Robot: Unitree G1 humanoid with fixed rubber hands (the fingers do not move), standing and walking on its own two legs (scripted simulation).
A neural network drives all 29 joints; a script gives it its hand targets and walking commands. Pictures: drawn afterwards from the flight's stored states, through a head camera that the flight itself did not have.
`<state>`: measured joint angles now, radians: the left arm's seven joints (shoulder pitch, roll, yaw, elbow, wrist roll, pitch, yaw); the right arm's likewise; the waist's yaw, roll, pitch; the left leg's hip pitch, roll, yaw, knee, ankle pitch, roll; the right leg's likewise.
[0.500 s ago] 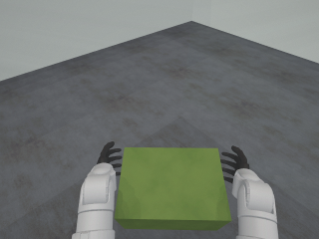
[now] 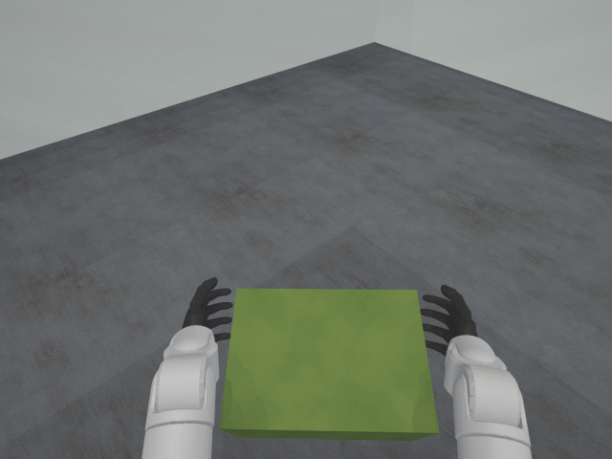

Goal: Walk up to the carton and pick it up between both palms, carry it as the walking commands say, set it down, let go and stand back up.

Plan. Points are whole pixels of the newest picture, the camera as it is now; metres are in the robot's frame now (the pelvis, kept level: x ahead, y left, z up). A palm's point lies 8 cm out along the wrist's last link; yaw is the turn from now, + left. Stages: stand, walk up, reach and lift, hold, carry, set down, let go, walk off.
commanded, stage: carry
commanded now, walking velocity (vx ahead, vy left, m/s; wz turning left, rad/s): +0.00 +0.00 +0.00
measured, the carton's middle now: (325, 365) +0.28 +0.00 -0.05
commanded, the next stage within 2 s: none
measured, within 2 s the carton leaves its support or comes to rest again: neither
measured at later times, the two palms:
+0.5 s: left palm (198, 340) +0.27 +0.17 +0.04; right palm (461, 347) +0.26 -0.17 +0.04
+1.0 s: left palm (210, 327) +0.28 +0.15 +0.04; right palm (467, 333) +0.28 -0.19 +0.04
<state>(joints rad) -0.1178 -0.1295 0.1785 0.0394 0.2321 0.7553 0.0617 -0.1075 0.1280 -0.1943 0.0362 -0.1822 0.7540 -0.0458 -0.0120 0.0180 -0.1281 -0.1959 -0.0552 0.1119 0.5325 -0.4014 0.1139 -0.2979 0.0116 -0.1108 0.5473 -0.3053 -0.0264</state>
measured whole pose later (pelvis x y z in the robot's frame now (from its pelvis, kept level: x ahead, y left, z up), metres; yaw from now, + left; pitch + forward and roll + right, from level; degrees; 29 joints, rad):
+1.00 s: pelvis +0.02 -0.02 +0.00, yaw +0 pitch +2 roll -1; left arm -0.07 -0.13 0.16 -0.03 0.19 0.77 0.08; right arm -0.08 0.13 -0.18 -0.01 -0.16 0.77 -0.06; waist -0.01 0.01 -0.12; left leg -0.15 -0.05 0.11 0.54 -0.44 0.09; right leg -0.28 0.01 -0.11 0.60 -0.37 -0.04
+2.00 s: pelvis +0.49 -0.08 +0.01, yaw +2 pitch +3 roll -1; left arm -0.16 -0.13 0.15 -0.25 0.16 1.00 0.12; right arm -0.18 0.14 -0.21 -0.22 -0.14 1.00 -0.06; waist 0.04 -0.01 -0.02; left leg -0.40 0.04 0.11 0.47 -0.11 0.05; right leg -0.14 0.03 -0.20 0.42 -0.33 -0.06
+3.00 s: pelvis +0.84 -0.14 +0.00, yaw -4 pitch +5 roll +1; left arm -0.10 -0.13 0.15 -0.04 0.21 0.78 0.07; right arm -0.10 0.13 -0.18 -0.03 -0.19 0.75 -0.04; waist 0.00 0.00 -0.13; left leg -0.30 0.03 0.13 0.67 -0.35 0.02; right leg -0.12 0.04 -0.15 0.54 -0.41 -0.02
